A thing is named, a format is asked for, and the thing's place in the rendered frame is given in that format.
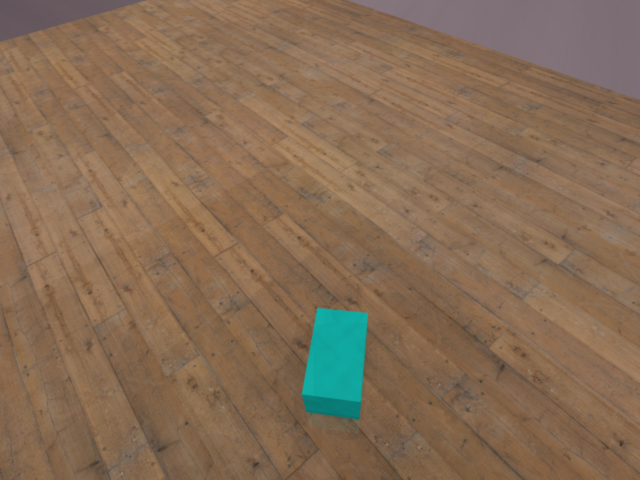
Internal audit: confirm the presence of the carton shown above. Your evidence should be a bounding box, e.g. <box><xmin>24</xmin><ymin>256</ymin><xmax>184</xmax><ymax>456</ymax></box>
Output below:
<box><xmin>302</xmin><ymin>308</ymin><xmax>368</xmax><ymax>419</ymax></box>

